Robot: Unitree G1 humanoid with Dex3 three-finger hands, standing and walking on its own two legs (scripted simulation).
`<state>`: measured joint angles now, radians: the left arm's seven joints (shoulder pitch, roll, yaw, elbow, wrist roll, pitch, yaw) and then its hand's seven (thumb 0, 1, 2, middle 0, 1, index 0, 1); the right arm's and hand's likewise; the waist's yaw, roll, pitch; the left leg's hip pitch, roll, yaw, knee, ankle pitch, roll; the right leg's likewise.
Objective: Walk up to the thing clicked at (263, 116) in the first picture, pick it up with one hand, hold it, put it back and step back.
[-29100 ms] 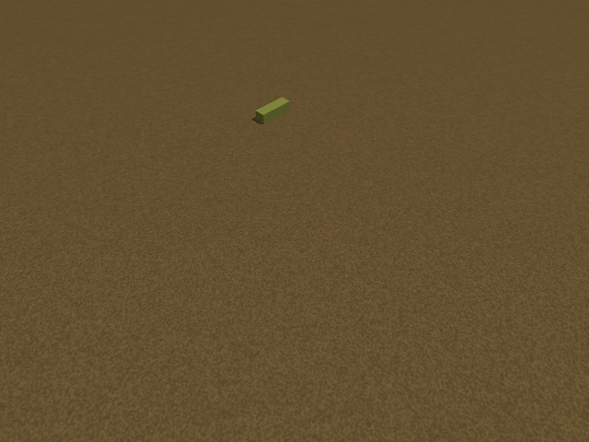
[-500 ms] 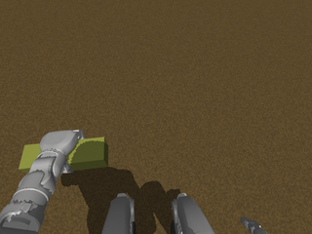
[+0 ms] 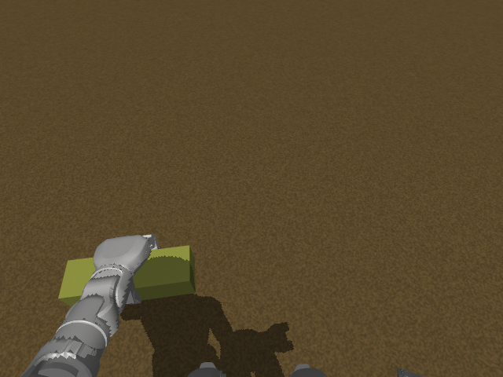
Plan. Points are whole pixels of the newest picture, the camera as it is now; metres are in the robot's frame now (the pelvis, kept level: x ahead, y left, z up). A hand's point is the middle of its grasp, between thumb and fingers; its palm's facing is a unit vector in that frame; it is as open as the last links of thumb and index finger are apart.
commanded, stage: lift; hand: left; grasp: from above
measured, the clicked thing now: (133, 277) +0.34 +0.23 -0.11
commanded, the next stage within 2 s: hold in 0.06 s
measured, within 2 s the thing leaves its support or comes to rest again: neither
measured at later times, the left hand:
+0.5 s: hand (123, 259) +0.34 +0.22 -0.03, palm faces -0.46 -0.05 -0.89, open 10.3 cm
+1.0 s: hand (123, 260) +0.32 +0.21 -0.01, palm faces -0.46 -0.04 -0.89, open 10.4 cm
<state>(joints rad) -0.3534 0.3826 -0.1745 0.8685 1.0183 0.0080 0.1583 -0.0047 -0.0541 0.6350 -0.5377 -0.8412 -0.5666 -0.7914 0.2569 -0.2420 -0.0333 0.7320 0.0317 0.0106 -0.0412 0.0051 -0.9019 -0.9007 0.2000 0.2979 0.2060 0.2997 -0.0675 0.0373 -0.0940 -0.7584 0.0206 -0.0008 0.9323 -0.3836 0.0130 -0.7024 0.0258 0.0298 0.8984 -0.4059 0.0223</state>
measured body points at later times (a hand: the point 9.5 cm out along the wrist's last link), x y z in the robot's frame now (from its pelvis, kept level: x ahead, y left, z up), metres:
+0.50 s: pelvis +0.03 +0.00 +0.03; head +0.06 -0.01 +0.48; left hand +0.36 +0.22 +0.02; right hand +0.14 -0.27 -0.09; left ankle +0.04 +0.11 -0.69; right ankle +0.02 -0.14 -0.69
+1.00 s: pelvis +0.03 -0.01 +0.04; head +0.05 -0.02 +0.49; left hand +0.34 +0.21 +0.04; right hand +0.15 -0.27 -0.07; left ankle +0.04 +0.11 -0.69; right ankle +0.02 -0.14 -0.69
